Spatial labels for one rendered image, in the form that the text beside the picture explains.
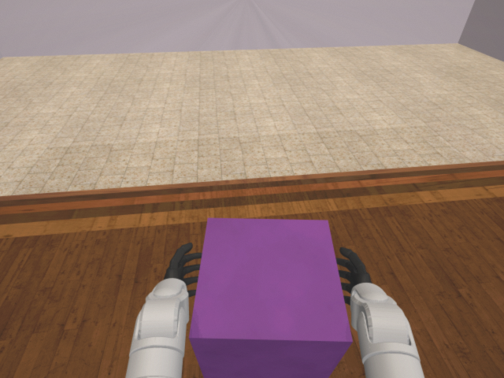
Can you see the right robot forearm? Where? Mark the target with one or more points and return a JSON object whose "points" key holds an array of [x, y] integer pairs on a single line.
{"points": [[386, 341]]}

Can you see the carton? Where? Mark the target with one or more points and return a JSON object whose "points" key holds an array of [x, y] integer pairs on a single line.
{"points": [[269, 301]]}

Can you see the left robot forearm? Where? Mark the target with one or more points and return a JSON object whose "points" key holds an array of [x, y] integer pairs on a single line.
{"points": [[158, 341]]}

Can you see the right robot hand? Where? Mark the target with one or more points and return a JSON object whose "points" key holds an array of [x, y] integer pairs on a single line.
{"points": [[357, 274]]}

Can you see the left robot hand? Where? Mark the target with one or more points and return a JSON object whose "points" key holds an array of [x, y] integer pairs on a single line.
{"points": [[176, 267]]}

